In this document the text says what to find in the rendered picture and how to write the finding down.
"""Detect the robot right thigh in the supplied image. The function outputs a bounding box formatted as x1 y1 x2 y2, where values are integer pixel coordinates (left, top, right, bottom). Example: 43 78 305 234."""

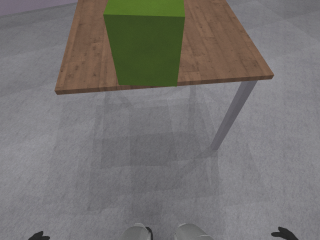
173 223 214 240

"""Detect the table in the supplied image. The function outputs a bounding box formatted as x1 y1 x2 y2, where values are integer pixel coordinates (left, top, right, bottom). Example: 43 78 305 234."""
54 0 274 151

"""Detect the left robot shin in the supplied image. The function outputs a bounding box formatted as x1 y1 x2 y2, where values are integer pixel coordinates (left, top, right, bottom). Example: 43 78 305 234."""
134 223 147 230

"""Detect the right robot hand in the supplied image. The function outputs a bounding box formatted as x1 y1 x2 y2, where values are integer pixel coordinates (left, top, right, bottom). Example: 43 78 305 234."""
271 226 298 240

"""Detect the carton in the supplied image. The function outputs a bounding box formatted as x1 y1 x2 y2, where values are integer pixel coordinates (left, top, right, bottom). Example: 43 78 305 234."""
103 0 185 87

